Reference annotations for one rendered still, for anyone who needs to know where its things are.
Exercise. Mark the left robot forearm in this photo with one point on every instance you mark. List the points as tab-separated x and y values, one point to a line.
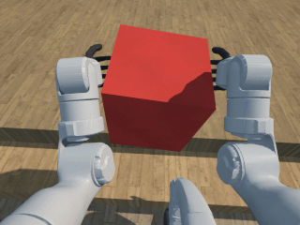
77	80

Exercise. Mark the robot left hand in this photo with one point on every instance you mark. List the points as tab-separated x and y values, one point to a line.
91	51

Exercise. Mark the carton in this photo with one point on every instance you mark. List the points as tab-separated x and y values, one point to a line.
158	90

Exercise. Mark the robot left upper arm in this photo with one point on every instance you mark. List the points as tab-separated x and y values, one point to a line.
83	168

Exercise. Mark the right robot forearm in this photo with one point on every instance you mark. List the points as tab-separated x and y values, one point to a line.
247	81

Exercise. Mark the right robot shin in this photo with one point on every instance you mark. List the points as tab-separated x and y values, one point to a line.
174	211

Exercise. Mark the robot right hand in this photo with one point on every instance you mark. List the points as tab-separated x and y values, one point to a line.
224	54

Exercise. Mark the robot right upper arm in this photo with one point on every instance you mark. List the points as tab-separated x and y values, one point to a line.
252	169

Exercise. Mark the right robot thigh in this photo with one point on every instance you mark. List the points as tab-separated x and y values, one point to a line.
193	208

